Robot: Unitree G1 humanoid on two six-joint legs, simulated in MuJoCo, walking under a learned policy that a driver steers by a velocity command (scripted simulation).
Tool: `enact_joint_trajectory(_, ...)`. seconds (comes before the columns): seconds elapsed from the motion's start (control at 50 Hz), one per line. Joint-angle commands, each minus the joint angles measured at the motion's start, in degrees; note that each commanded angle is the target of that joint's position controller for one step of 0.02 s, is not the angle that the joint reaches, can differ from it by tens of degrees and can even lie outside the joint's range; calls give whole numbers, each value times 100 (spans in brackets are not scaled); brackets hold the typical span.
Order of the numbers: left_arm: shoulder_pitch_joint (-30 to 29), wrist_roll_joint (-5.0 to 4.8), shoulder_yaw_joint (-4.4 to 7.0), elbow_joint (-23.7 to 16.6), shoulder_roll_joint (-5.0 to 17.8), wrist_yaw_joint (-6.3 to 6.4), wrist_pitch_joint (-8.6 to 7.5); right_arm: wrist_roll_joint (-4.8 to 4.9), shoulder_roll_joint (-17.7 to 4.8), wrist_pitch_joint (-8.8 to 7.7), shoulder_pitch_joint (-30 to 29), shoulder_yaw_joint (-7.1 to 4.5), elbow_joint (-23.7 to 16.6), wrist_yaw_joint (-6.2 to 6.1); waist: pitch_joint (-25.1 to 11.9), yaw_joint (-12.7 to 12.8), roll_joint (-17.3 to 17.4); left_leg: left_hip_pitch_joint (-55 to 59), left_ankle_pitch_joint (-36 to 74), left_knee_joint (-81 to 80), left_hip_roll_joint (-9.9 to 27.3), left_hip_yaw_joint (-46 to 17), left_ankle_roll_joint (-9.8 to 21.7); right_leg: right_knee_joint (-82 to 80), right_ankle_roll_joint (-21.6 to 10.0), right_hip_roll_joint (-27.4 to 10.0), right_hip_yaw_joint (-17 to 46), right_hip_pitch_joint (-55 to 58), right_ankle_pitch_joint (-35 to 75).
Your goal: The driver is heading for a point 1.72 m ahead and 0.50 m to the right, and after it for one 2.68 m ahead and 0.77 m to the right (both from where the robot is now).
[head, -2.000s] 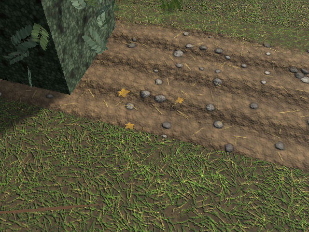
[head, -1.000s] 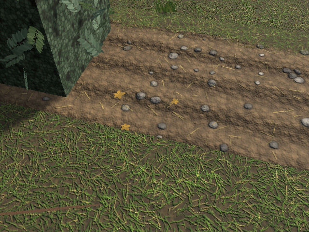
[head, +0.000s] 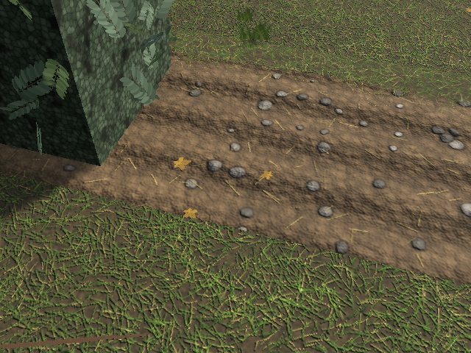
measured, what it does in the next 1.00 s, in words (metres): walks ahead, turning right: right foot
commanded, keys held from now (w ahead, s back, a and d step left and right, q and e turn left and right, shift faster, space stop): w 0.20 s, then no key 0.02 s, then e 0.78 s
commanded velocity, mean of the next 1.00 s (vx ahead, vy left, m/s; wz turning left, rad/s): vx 0.15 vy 0.00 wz -0.33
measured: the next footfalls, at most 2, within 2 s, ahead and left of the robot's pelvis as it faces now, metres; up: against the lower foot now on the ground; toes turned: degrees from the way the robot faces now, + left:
right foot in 0.54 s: +0.35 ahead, -0.10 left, +0.00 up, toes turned -9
left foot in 1.04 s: +0.37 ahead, +0.11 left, +0.00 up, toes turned -29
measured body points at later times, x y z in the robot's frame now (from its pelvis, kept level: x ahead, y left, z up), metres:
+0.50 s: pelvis +0.17 +0.02 +0.00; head +0.20 +0.01 +0.45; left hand +0.37 +0.23 -0.11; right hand +0.13 -0.24 -0.15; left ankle +0.05 +0.11 -0.73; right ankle +0.31 -0.10 -0.70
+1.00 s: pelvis +0.26 +0.01 +0.00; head +0.30 +0.00 +0.45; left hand +0.50 +0.23 -0.10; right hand +0.29 -0.29 -0.11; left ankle +0.34 +0.14 -0.71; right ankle +0.31 -0.09 -0.73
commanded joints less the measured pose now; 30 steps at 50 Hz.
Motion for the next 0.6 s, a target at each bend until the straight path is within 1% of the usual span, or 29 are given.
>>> enact_joint_trajectory(0.02, 344, -19, 212, -170, 973, -20, -204, 45, -351, -385, -888, -42, -606, 130, 1382, 81, -873, -1543, -255, 520, 262, 13, 202, -1922, -1240, -1863, 2363, -287, -804)
enact_joint_trajectory(0.04, 263, -30, 208, -202, 937, -62, -218, 76, -358, -437, -777, -49, -607, 161, 1295, -22, -813, -1343, -362, 146, 258, 85, 251, -1713, -1110, -1739, 2055, -179, -174)
enact_joint_trajectory(0.06, 87, -59, 206, -259, 943, -96, -197, 100, -362, -468, -437, -74, -496, 186, 1151, -229, -733, -570, -122, -507, 144, 258, 278, -1477, -914, -1491, 1615, -428, 131)
enact_joint_trajectory(0.08, -116, -47, 206, -348, 975, -120, -185, 85, -457, -463, 206, -156, -232, 195, 851, -501, -659, 736, 379, -860, -133, 450, 261, -1096, -717, -1128, 1147, -1001, 793)
enact_joint_trajectory(0.1, -336, -30, 193, -458, 972, -131, -211, 46, -673, -445, 1042, -284, 41, 201, 461, -853, -426, 1892, 706, -933, -80, 138, 316, -201, -507, -759, 684, -1553, 1890)
enact_joint_trajectory(0.12, -566, -40, 113, -691, 661, -126, -270, 24, -1246, -442, 1946, -453, 187, 187, 131, -1151, 979, 2873, -60, -1967, 1093, -1990, 891, 1995, -38, 38, -220, -2654, 2035)
enact_joint_trajectory(0.14, -563, -56, 37, -858, 350, -115, -385, -40, -1314, -488, 2366, -384, 220, 247, -342, -1083, 1809, 3440, -177, -2980, 2229, -4412, 1523, 3678, 19, 476, 215, -3594, -447)
enact_joint_trajectory(0.16, -651, -185, 113, -892, 590, -153, -448, -104, -905, -550, 1749, -212, 94, 228, 40, -714, 1065, 3061, -356, -2887, 2365, -4205, 1425, 4479, -187, 73, 703, -4090, -310)
enact_joint_trajectory(0.18, -722, -207, 128, -890, 666, -202, -472, -101, -651, -570, 1203, -115, -112, 234, 333, -515, 697, 2631, -196, -2873, 2110, -3334, 1190, 4524, -359, -234, 647, -4150, 277)
enact_joint_trajectory(0.2, -751, -155, 160, -878, 665, -202, -488, -120, -606, -560, 886, -59, -223, 262, 436, -363, 379, 2316, 76, -2980, 1882, -2690, 1004, 4260, -441, -472, 542, -4067, 845)
enact_joint_trajectory(0.22, -827, -88, 233, -878, 754, -181, -470, -147, -540, -541, 715, 2, -289, 280, 560, -253, 292, 1986, 1074, -3000, 1641, -2081, 837, 3939, -426, -610, 432, -3835, 1127)
enact_joint_trajectory(0.24, -701, -75, 279, -825, 778, -189, -408, -188, -450, -494, 692, 51, -292, 262, 501, -143, 376, 1812, 2173, -2950, 1417, -1438, 671, 3740, -370, -640, 335, -3502, 1259)
enact_joint_trajectory(0.26, -579, -81, 279, -763, 669, -204, -331, -218, -465, -460, 784, 66, -267, 222, 444, -90, 464, 1716, 3161, -2864, 1302, -997, 583, 3595, -296, -603, 220, -3303, 1315)
enact_joint_trajectory(0.28, -599, -80, 263, -764, 544, -209, -253, -237, -542, -438, 872, 68, -233, 170, 428, -63, 473, 1644, 3894, -2816, 1248, -668, 552, 3431, -199, -540, 116, -3261, 1405)
enact_joint_trajectory(0.3, -788, -72, 239, -850, 466, -201, -190, -261, -638, -421, 916, 69, -217, 118, 454, -66, 463, 1556, 4318, -2809, 1222, -421, 537, 3137, -112, -490, 73, -3276, 1558)
enact_joint_trajectory(0.34, -1366, -35, 153, -1131, 324, -197, -136, -301, -788, -374, 745, 73, -291, 14, 502, -87, 436, 1249, 4562, -2791, 1101, 34, 472, 2108, -17, -382, 0, -3054, 2018)
enact_joint_trajectory(0.36, -1673, -10, 106, -1272, 271, -212, -131, -298, -867, -348, 673, 68, -347, -36, 478, -138, 488, 1099, 4626, -2764, 1050, 232, 445, 1571, -5, -316, -108, -2809, 2280)
enact_joint_trajectory(0.38, -1930, 9, 88, -1397, 306, -240, -118, -276, -968, -326, 697, 51, -374, -76, 412, -206, 548, 1101, 4680, -2706, 1075, 317, 449, 1241, 13, -247, -227, -2637, 2434)
enact_joint_trajectory(0.4, -2056, 23, 89, -1493, 381, -275, -99, -238, -1065, -296, 738, 24, -386, -104, 335, -233, 592, 1204, 4726, -2607, 1151, 348, 473, 1032, 15, -203, -286, -2534, 2481)
enact_joint_trajectory(0.44, -2149, 35, 113, -1639, 545, -356, -55, -155, -1108, -230, 730, -12, -411, -145, 248, -207, 641, 1518, 4864, -2317, 1342, 357, 479, 785, -66, -163, -312, -2502, 2385)
enact_joint_trajectory(0.48, -1990, 63, 171, -1724, 720, -441, -44, -89, -1147, -154, 584, -64, -488, -191, 115, -35, 668, 1785, 5295, -1790, 1488, 388, 399, 608, -251, -64, -353, -2325, 2051)
enact_joint_trajectory(0.5, -1746, 75, 224, -1703, 831, -485, -54, -69, -1175, -109, 482, -93, -554, -219, -23, 102, 669, 1848, 5603, -1333, 1487, 421, 336, 485, -363, 73, -446, -2038, 1891)
enact_joint_trajectory(0.52, -1254, 81, 319, -1592, 998, -518, -83, -60, -1192, -56, 353, -110, -649, -235, -270, 358, 531, 1811, 5629, -554, 1342, 524, 219, 80, -505, 270, -545, -1437, 2093)
enact_joint_trajectory(0.54, -801, 98, 457, -1509, 1320, -485, -100, -99, -1189, -42, 435, -108, -739, -213, -568, 554, 188, 1396, 4814, 602, 955, 660, -60, -427, -703, 276, -261, -526, 3072)
enact_joint_trajectory(0.56, -530, 145, 550, -1556, 1835, -347, -58, -339, -898, -91, 492, -4, -995, -162, -1106, 404, -1009, 5, 1239, 2629, 300, 764, -418, -272, -1190, -1025, 1532, 795, 5548)
enact_joint_trajectory(0.58, -676, 316, 508, -1785, 2041, -355, -88, -307, -489, -187, 1126, 120, -1085, -45, -2184, -13, -1605, -1329, -1958, 4321, -622, -250, -540, -709, -2529, -2333, 4053, 1933, 5805)
enact_joint_trajectory(0.6, -921, 254, 442, -1909, 1627, -366, -71, -202, -962, -226, 843, -6, -1100, 37, -2106, 174, -769, -1615, -1540, 4577, -226, -888, -433, -1018, -2304, -2006, 3704, 1456, 4416)
Keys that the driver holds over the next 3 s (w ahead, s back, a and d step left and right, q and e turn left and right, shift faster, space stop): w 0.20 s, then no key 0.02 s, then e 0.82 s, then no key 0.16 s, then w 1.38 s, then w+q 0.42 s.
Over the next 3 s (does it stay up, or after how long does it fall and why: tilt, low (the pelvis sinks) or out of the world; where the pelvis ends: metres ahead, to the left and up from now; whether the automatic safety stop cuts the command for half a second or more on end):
stays up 1.00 -0.38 -0.01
